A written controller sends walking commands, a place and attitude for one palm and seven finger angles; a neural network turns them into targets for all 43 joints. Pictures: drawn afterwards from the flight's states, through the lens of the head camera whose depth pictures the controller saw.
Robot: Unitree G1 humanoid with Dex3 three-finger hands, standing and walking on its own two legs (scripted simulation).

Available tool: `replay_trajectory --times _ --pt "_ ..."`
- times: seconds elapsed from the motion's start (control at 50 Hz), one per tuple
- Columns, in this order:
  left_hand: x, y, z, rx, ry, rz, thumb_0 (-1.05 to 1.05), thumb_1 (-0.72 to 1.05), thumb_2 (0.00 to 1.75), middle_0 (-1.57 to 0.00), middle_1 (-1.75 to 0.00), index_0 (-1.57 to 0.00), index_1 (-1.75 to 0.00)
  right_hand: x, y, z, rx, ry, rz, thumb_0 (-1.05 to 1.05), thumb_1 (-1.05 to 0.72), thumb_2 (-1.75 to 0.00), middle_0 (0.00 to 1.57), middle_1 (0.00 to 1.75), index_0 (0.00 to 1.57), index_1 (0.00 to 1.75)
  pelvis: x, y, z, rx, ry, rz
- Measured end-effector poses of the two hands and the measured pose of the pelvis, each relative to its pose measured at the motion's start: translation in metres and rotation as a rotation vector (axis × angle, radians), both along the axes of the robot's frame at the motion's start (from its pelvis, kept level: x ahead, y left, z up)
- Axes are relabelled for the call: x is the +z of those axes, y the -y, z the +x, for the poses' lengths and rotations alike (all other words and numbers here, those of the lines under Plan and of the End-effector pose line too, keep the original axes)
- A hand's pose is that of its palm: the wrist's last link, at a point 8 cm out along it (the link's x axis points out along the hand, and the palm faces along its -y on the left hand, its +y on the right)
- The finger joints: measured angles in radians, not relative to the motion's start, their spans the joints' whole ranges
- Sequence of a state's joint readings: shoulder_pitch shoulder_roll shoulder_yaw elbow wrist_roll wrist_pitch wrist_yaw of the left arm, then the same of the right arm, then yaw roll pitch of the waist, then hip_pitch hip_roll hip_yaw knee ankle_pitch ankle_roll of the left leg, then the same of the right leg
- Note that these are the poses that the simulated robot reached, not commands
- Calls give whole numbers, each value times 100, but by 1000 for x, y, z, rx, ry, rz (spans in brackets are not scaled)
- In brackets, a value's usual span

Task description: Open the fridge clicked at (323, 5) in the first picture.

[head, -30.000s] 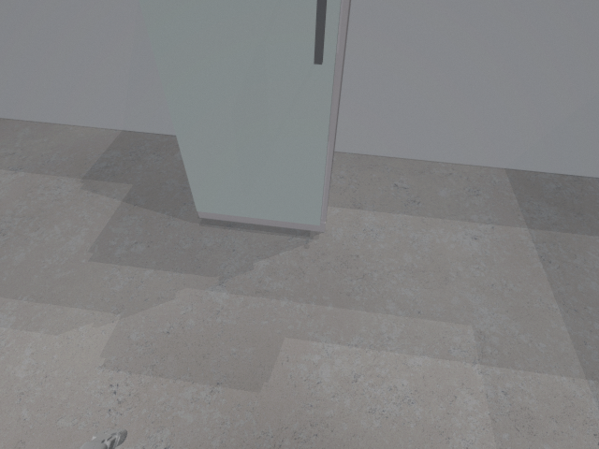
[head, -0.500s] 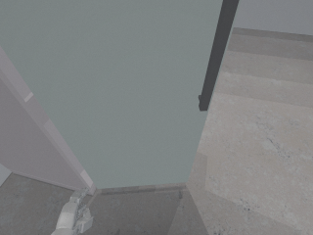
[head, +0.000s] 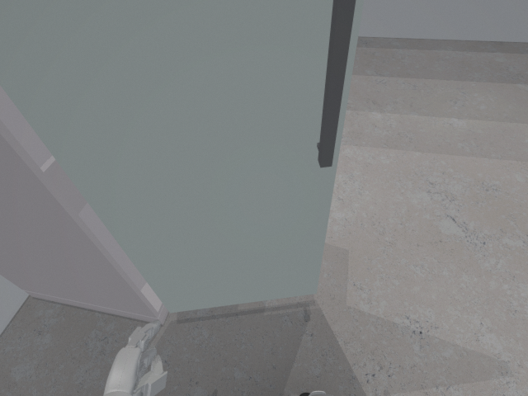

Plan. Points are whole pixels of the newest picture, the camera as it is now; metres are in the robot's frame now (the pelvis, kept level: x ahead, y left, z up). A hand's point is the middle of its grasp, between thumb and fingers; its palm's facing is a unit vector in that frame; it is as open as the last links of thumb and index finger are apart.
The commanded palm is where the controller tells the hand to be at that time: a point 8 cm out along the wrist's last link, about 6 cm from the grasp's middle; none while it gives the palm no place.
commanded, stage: step back with the hand held close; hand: right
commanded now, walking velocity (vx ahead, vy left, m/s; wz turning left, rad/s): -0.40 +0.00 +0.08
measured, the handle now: (332, 61) +0.54 -0.10 +0.24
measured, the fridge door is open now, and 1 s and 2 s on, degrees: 71 71 71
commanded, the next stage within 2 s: stop stepping back and stand still in 0.24 s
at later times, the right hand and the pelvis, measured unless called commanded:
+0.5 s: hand out of the picture +0.10 -0.25 +0.17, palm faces +0.35 +0.81 -0.48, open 7.4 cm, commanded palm +0.07 -0.28 +0.19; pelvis -0.10 +0.00 +0.01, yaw +6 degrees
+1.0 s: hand out of the picture +0.06 -0.28 +0.16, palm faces +0.45 +0.79 -0.41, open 7.4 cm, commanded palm +0.01 -0.31 +0.19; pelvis -0.14 -0.02 +0.00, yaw +2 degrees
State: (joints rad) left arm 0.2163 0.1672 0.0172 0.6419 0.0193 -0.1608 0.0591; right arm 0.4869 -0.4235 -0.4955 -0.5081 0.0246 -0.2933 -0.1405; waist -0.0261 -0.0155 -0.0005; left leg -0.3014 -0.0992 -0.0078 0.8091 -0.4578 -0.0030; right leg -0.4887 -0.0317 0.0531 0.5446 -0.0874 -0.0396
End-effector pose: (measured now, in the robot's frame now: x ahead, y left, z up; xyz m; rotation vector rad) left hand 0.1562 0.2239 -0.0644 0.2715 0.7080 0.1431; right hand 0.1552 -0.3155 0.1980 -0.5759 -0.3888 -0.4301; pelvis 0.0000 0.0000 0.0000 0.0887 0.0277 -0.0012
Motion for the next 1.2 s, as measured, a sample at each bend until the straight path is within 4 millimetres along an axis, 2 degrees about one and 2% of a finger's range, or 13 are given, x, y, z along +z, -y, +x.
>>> replay_trajectory --times 0.08,0.14,0.26,0.36,0.48,0.6,0.68,0.8,0.88,1.0,1.14,1.16,1.2 --pt "-5 4 -4 -28 12 -29 1 90 90 -20 -30 -20 -30 -5 -15 -6 29 -24 20 2 -89 -90 21 30 21 30 -4 -5 -14 73 -40 -47" --pt "-9 2 -14 -2 -10 -21 1 90 90 -20 -30 -20 -30 -10 -28 2 98 -42 52 2 -89 -90 21 30 21 30 -2 -2 -25 101 -24 -33" --pt "9 -8 -45 85 26 -4 1 90 90 -20 -30 -20 -30 -11 -36 11 218 -97 38 2 -89 -90 21 30 21 31 3 2 -49 108 -1 -53" --pt "21 -21 -81 105 68 1 1 90 90 -20 -30 -20 -30 -3 -39 -27 226 -167 -4 2 -89 -90 22 30 21 31 7 -2 -75 103 -4 -36" --pt "6 -38 -127 105 -49 38 1 90 90 -20 -30 -20 -30 -4 -29 -86 112 -183 9 1 -89 -90 22 30 22 31 7 -3 -100 110 -10 -92" --pt "0 -35 -161 108 -89 82 1 90 90 -20 -30 -20 -30 -23 -3 -96 -40 -110 159 1 -89 -90 22 30 21 31 7 8 -108 58 -11 -97" --pt "-4 -22 -166 133 -47 56 1 90 90 -20 -30 -20 -30 -28 0 -97 1 -108 160 2 -89 -90 21 30 21 30 1 19 -121 49 20 -101" --pt "-3 8 -166 87 29 -48 1 90 90 -20 -30 -20 -30 -6 -11 -111 82 -109 19 2 -89 -90 21 30 21 30 2 14 -134 52 38 -101" --pt "-13 13 -165 51 5 -85 1 90 90 -20 -30 -20 -30 -1 -12 -124 61 -107 -2 2 -89 -90 21 30 21 31 0 11 -137 48 32 -80" --pt "-18 5 -163 27 -49 -33 1 90 90 -20 -30 -20 -30 -18 1 -134 -9 -108 96 1 -89 -90 21 30 21 31 -1 17 -135 33 46 -84" --pt "-11 4 -150 34 -9 -22 1 90 90 -20 -30 -20 -30 -24 3 -123 -25 -124 106 2 -89 -90 21 30 21 31 0 16 -132 27 66 -96" --pt "-12 4 -147 13 -9 -34 1 90 90 -20 -30 -20 -30 -29 2 -119 -12 -148 93 2 -89 -90 21 30 21 30 0 15 -132 17 55 -92" --pt "-22 -1 -143 -17 -50 -52 1 90 90 -20 -30 -20 -30 -65 3 -104 6 -317 124 1 -89 -90 21 30 20 30 -1 16 -134 0 32 -87"
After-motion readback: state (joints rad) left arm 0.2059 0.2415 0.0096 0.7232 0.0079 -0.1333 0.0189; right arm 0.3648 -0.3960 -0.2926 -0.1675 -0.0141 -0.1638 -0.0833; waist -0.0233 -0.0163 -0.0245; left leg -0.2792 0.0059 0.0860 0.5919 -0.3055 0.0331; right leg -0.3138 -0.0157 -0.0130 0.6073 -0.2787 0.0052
